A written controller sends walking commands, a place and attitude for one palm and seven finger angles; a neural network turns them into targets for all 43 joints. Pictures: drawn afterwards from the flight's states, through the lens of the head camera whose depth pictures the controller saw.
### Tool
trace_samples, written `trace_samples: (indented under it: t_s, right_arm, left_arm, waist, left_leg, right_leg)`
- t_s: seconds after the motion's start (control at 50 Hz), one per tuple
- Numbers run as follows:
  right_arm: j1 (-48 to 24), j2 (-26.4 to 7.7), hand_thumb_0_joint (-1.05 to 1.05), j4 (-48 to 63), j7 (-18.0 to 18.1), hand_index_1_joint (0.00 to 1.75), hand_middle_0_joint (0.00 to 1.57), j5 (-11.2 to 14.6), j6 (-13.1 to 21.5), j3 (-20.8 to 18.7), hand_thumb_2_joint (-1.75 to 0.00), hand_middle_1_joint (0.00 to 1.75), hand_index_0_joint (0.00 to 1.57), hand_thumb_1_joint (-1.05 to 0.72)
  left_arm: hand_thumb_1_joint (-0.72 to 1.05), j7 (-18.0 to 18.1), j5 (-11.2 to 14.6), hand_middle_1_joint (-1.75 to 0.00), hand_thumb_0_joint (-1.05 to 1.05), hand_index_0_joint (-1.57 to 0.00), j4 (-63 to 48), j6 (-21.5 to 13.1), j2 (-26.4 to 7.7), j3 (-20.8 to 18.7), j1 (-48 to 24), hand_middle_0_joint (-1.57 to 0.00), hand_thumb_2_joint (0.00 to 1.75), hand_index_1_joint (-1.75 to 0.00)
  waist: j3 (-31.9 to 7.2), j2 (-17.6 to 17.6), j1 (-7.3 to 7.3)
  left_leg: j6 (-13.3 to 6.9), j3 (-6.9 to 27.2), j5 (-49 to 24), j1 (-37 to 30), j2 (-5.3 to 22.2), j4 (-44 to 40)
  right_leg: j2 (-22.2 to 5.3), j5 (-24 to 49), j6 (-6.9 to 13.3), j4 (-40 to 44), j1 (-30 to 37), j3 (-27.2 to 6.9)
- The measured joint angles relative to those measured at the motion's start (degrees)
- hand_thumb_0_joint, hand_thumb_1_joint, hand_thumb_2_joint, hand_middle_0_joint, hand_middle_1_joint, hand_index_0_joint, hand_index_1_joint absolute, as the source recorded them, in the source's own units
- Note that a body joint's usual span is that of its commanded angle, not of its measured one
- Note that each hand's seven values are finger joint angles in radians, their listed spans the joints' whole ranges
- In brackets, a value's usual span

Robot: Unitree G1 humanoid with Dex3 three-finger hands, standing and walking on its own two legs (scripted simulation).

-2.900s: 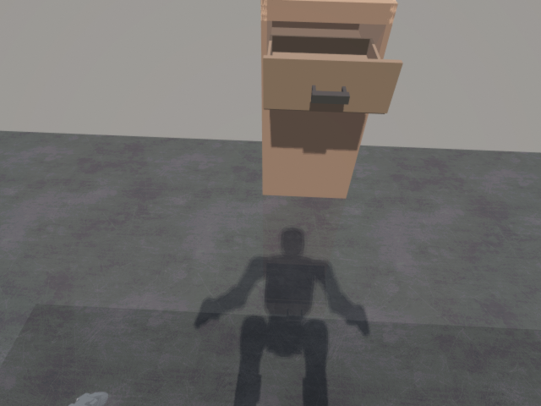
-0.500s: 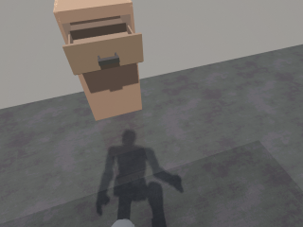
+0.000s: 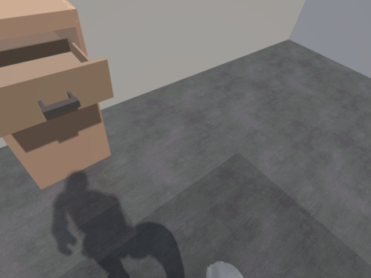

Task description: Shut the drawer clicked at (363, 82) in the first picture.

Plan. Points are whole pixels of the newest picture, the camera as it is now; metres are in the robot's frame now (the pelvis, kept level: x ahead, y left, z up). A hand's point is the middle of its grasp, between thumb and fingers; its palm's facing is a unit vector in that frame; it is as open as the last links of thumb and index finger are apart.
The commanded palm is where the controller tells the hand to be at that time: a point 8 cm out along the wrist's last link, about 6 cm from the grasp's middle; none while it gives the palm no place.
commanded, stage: walk to a spot facing it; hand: left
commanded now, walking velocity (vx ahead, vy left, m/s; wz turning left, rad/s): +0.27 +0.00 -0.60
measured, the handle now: (58, 103) +0.58 +0.45 -0.01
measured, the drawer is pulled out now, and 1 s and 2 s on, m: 0.28 0.28 0.28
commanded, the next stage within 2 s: turn to face it in 1.66 s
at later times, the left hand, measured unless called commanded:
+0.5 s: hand (157, 214) +0.33 +0.10 -0.18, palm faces -0.27 -0.94 -0.19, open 7.3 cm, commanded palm none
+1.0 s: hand (138, 191) +0.40 +0.17 -0.20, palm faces -0.40 -0.89 -0.21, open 7.4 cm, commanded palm none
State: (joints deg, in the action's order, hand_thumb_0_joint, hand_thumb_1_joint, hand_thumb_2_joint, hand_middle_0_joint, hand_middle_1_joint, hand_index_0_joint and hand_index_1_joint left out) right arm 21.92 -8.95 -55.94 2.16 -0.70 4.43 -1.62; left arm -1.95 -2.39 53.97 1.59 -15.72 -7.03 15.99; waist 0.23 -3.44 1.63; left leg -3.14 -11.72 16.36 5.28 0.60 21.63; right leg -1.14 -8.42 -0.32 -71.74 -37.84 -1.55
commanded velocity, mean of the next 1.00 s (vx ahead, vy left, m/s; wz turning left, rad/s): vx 0.12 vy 0.00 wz -0.60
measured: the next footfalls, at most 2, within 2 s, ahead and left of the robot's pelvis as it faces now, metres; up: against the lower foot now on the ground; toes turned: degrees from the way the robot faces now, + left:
right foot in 0.36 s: +0.24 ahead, -0.10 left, +0.00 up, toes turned -21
left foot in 0.94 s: +0.43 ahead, +0.03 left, +0.00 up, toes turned -30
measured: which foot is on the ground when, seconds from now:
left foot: down 0.00-0.36, up 0.38-0.92, down 0.94-1.00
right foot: up 0.00-0.34, down 0.36-0.94, up 0.96-1.00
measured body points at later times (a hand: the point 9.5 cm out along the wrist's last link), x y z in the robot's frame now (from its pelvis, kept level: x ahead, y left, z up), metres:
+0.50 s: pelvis +0.17 -0.05 -0.02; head +0.20 -0.05 +0.43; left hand +0.34 +0.15 -0.17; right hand +0.09 -0.25 -0.18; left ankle +0.14 +0.12 -0.64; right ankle +0.21 -0.08 -0.74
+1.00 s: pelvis +0.32 -0.01 -0.02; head +0.37 -0.01 +0.43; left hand +0.42 +0.22 -0.18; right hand +0.37 -0.29 -0.12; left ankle +0.40 +0.05 -0.75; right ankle +0.20 -0.08 -0.71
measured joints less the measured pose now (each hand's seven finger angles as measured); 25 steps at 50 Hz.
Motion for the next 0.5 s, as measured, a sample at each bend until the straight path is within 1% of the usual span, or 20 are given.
trace_samples:
  t_s: [0.06,0.1,0.14,0.2,0.24,0.28,0.32,0.34,0.36,0.38,0.4,0.42,0.44,0.46,0.48,0.5]
  right_arm:
    - [3.4,-0.1,0.00,-2.2,0.2,0.30,0.20,0.0,-0.1,0.1,-0.90,0.30,0.20,-0.92]
    - [5.2,0.1,0.00,-3.5,0.3,0.30,0.20,-0.1,-0.2,0.4,-0.90,0.30,0.20,-0.92]
    - [6.8,0.6,0.01,-4.4,0.3,0.30,0.20,-0.3,-0.2,0.7,-0.90,0.30,0.20,-0.92]
    - [8.7,1.5,0.01,-5.4,0.2,0.30,0.20,-0.6,-0.3,1.1,-0.90,0.30,0.20,-0.91]
    - [9.5,2.2,0.01,-5.8,0.2,0.30,0.20,-0.8,-0.7,1.3,-0.90,0.30,0.20,-0.91]
    - [9.9,2.8,0.01,-6.1,0.0,0.30,0.20,-0.9,-1.1,1.4,-0.90,0.30,0.20,-0.91]
    - [10.2,3.2,0.01,-6.4,-0.4,0.30,0.20,-0.8,-1.6,1.2,-0.90,0.30,0.20,-0.91]
    - [10.5,3.4,0.01,-6.4,-0.6,0.30,0.20,-0.6,-1.9,1.1,-0.90,0.30,0.20,-0.91]
    - [11.3,3.7,0.01,-6.1,-0.9,0.30,0.20,-0.2,-2.2,1.1,-0.90,0.30,0.20,-0.91]
    - [10.9,3.7,0.01,-6.0,-1.1,0.30,0.20,0.2,-2.6,1.0,-0.90,0.30,0.20,-0.91]
    - [9.3,3.4,0.01,-5.9,-1.2,0.30,0.20,0.4,-3.2,0.8,-0.90,0.30,0.20,-0.91]
    - [7.3,3.1,0.01,-5.5,-1.2,0.30,0.20,0.3,-3.7,0.3,-0.90,0.30,0.20,-0.91]
    - [5.3,2.8,0.01,-4.7,-1.2,0.30,0.20,0.2,-4.0,0.0,-0.90,0.30,0.20,-0.91]
    - [3.1,2.4,0.01,-3.7,-1.2,0.30,0.20,0.0,-4.2,-0.2,-0.90,0.30,0.20,-0.91]
    - [0.9,2.2,0.01,-2.6,-1.2,0.30,0.20,-0.1,-4.3,-0.4,-0.90,0.30,0.20,-0.91]
    - [-1.2,1.9,0.01,-1.3,-1.1,0.30,0.20,-0.2,-4.3,-0.5,-0.90,0.30,0.20,-0.91]
  left_arm:
    - [0.91,-0.1,0.0,-0.30,0.00,-0.19,-0.3,0.7,0.8,0.2,-2.2,-0.19,0.90,-0.30]
    - [0.91,-0.3,0.1,-0.30,0.00,-0.19,-0.3,1.0,1.6,0.6,-3.5,-0.19,0.90,-0.30]
    - [0.91,-0.5,0.1,-0.30,0.00,-0.19,-0.1,1.2,2.5,1.1,-4.9,-0.19,0.90,-0.30]
    - [0.91,-0.9,0.2,-0.30,0.00,-0.19,0.1,1.4,4.0,2.0,-7.1,-0.19,0.90,-0.30]
    - [0.91,-1.1,0.3,-0.30,0.00,-0.19,-0.1,1.3,5.0,2.7,-8.9,-0.19,0.90,-0.30]
    - [0.91,-1.1,0.4,-0.30,0.00,-0.19,-0.6,0.9,5.8,3.2,-10.5,-0.20,0.90,-0.30]
    - [0.91,-1.1,0.4,-0.30,0.00,-0.20,-1.2,-0.1,6.4,3.7,-11.4,-0.20,0.90,-0.30]
    - [0.91,-1.1,0.3,-0.30,0.00,-0.20,-1.4,-0.8,6.5,3.9,-11.3,-0.20,0.90,-0.30]
    - [0.91,-1.1,0.3,-0.30,0.00,-0.20,-1.8,-1.7,6.4,4.2,-10.9,-0.20,0.90,-0.30]
    - [0.91,-0.8,0.6,-0.30,0.00,-0.20,-2.1,-2.6,6.4,4.2,-10.6,-0.20,0.90,-0.30]
    - [0.91,-0.4,1.1,-0.30,0.00,-0.20,-2.3,-3.0,6.4,4.1,-10.2,-0.20,0.90,-0.30]
    - [0.91,0.1,1.5,-0.30,0.00,-0.20,-2.1,-3.1,6.4,4.1,-9.7,-0.20,0.90,-0.30]
    - [0.91,0.4,1.8,-0.30,0.00,-0.20,-1.8,-3.0,6.3,4.0,-8.9,-0.20,0.90,-0.30]
    - [0.91,0.8,1.9,-0.30,0.00,-0.20,-1.4,-2.9,6.1,3.9,-7.9,-0.20,0.90,-0.30]
    - [0.91,1.1,2.0,-0.30,0.00,-0.20,-0.9,-3.0,5.9,3.7,-6.9,-0.20,0.90,-0.30]
    - [0.91,1.6,2.1,-0.30,0.00,-0.20,-0.5,-3.1,5.5,3.2,-6.0,-0.20,0.90,-0.30]
  waist:
    - [0.5,0.2,-0.89]
    - [1.1,0.4,-1.53]
    - [1.8,0.7,-2.37]
    - [3.1,1.2,-3.67]
    - [4.1,1.6,-4.52]
    - [5.1,2.1,-5.05]
    - [5.7,2.3,-5.13]
    - [5.8,2.2,-4.97]
    - [5.2,1.5,-4.89]
    - [4.8,1.6,-4.09]
    - [5.1,1.9,-3.71]
    - [5.6,2.5,-3.75]
    - [5.7,3.0,-3.87]
    - [5.5,3.2,-3.98]
    - [5.1,3.2,-4.09]
    - [4.6,3.3,-4.14]
  left_leg:
    - [-0.1,-2.2,1.5,-2.2,-0.4,-1.1]
    - [0.0,-3.6,2.5,-3.8,-0.4,-1.7]
    - [0.2,-4.8,3.7,-5.3,-0.3,-2.2]
    - [0.8,-6.5,5.5,-7.7,0.2,-2.7]
    - [1.4,-7.7,7.0,-9.0,0.7,-2.4]
    - [2.3,-9.0,9.2,-9.7,1.8,-0.4]
    - [3.3,-10.4,11.4,-9.3,3.3,5.0]
    - [3.8,-10.8,12.2,-8.2,4.5,10.4]
    - [4.1,-10.3,10.8,-5.3,5.6,18.8]
    - [4.8,-7.7,10.8,-0.6,6.7,30.4]
    - [5.1,-3.4,11.8,4.0,6.9,41.2]
    - [5.1,0.9,10.9,8.2,6.8,49.0]
    - [5.3,4.0,8.8,11.9,6.9,53.6]
    - [5.5,6.2,6.7,15.3,7.2,55.6]
    - [5.7,7.8,5.1,18.4,7.7,55.9]
    - [6.0,9.1,3.9,21.2,8.2,55.0]
  right_leg:
    - [-0.7,2.4,-0.2,0.0,-2.8,0.5]
    - [-1.0,3.0,-0.2,1.5,-3.5,1.5]
    - [-1.3,2.9,0.0,4.6,-3.2,3.2]
    - [-1.2,1.6,0.7,12.2,-1.3,6.3]
    - [-0.6,-0.4,1.4,18.2,0.8,8.5]
    - [0.8,-2.7,2.6,24.2,3.4,10.7]
    - [2.6,-4.3,4.0,29.7,7.2,12.4]
    - [3.3,-4.0,4.8,32.9,10.1,13.1]
    - [3.2,-2.9,7.0,36.2,13.4,13.0]
    - [3.7,-4.7,9.2,35.2,13.4,12.7]
    - [4.5,-6.4,10.1,33.3,13.5,12.2]
    - [5.4,-7.4,10.2,33.0,14.6,11.9]
    - [6.0,-7.6,9.8,33.8,16.0,11.4]
    - [6.6,-7.2,8.6,35.2,17.3,10.7]
    - [7.0,-6.7,8.3,36.8,18.6,9.8]
    - [7.4,-6.2,8.5,38.5,19.7,9.0]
